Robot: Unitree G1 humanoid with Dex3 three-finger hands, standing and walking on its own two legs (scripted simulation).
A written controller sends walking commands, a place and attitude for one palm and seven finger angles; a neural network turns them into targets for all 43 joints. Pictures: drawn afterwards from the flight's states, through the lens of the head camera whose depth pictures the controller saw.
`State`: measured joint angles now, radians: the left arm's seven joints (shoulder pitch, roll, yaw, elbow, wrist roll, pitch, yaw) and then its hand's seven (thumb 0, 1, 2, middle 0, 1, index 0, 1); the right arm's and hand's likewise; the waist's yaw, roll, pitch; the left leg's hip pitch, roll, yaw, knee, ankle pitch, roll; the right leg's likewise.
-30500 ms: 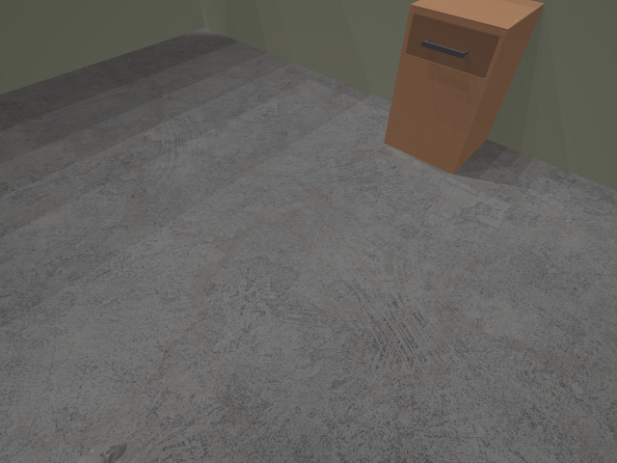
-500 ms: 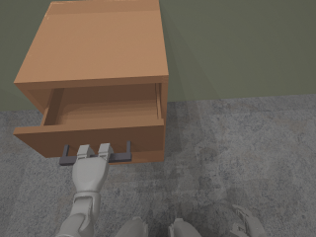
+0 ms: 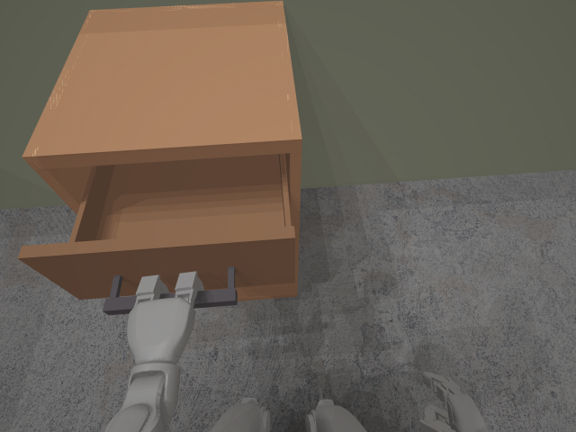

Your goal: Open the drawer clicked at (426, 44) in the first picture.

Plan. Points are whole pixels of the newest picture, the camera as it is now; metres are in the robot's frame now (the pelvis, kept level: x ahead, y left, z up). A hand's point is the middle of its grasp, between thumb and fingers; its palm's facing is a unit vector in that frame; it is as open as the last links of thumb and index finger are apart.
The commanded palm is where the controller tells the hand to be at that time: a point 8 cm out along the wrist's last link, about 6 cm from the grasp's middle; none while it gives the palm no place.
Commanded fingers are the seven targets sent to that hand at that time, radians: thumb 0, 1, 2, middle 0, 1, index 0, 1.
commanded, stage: pull the drawer open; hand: left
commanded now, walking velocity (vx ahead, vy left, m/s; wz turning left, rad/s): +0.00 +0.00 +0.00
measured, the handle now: (173, 289) +0.34 +0.19 -0.06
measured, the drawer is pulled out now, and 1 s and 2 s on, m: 0.16 0.20 0.23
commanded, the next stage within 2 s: none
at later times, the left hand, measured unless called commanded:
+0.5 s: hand (175, 348) +0.25 +0.18 -0.08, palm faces -0.06 -0.10 -0.99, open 6.1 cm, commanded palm +0.21 +0.18 -0.03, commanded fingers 0.00 0.90 0.90 -0.40 -1.35 -0.40 -1.35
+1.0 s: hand (174, 360) +0.23 +0.18 -0.08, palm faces -0.08 -0.10 -0.99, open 6.1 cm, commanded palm +0.19 +0.18 -0.03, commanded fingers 0.00 0.90 0.90 -0.40 -1.35 -0.40 -1.35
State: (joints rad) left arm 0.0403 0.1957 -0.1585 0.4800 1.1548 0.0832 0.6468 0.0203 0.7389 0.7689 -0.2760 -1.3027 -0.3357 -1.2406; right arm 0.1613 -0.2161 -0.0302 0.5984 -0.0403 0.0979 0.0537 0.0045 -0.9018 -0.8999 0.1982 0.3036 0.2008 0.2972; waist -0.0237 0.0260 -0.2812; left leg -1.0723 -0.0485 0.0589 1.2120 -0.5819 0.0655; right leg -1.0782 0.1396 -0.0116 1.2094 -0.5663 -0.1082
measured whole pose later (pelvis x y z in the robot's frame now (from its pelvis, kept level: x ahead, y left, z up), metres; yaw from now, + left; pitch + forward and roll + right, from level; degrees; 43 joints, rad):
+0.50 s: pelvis +0.00 -0.01 +0.00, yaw +0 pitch +25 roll +1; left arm 0.12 0.20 -0.15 0.42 1.16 0.06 0.64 0.02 0.73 0.77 -0.27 -1.30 -0.34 -1.24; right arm 0.15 -0.21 -0.02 0.58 -0.05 0.09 0.05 0.00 -0.90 -0.90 0.20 0.30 0.20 0.30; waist -0.02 0.02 -0.29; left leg -1.08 -0.05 0.06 1.23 -0.58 0.06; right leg -1.09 0.14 -0.02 1.23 -0.57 -0.12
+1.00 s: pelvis -0.01 -0.01 -0.01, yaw +1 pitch +25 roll +2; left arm 0.18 0.21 -0.14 0.37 1.15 0.03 0.63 0.02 0.73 0.77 -0.27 -1.29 -0.33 -1.24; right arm 0.15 -0.22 -0.01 0.56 -0.05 0.08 0.05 0.01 -0.90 -0.90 0.20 0.30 0.20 0.30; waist -0.01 0.02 -0.29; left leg -1.08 -0.05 0.06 1.23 -0.58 0.05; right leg -1.10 0.14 -0.02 1.24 -0.57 -0.13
